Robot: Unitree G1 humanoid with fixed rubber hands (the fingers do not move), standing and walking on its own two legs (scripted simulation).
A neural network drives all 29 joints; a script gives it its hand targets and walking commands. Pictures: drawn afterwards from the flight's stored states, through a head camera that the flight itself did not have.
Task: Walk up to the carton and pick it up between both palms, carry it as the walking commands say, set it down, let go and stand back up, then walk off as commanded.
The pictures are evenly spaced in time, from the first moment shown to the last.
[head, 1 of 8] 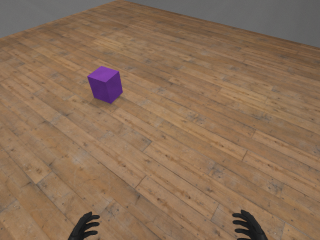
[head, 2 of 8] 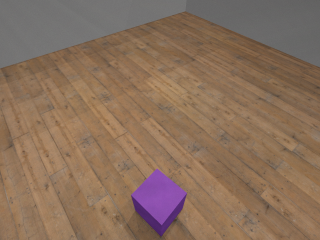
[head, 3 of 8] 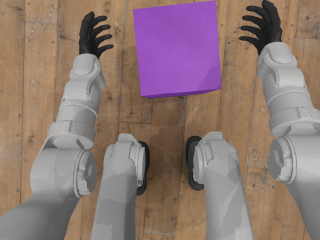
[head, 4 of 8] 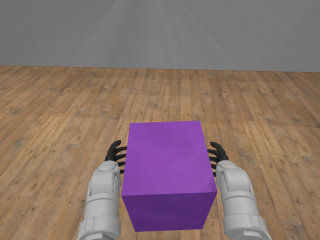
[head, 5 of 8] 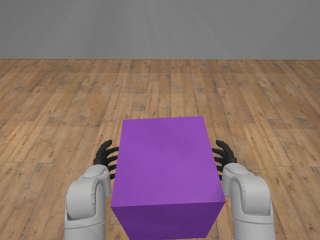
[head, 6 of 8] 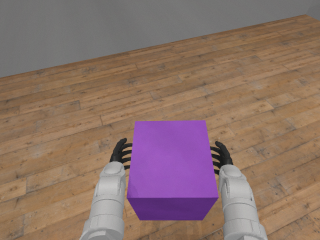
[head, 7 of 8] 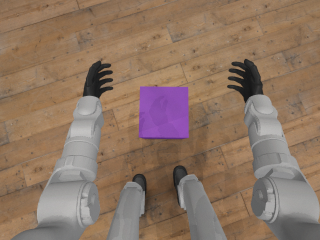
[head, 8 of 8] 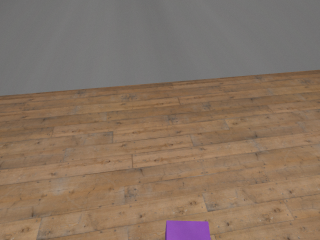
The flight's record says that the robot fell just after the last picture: no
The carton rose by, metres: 0.68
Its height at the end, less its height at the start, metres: +0.00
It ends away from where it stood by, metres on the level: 1.40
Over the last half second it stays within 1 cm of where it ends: no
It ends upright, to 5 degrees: yes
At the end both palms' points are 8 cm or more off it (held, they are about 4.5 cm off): yes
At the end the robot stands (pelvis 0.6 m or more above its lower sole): yes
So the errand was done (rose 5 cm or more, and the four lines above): no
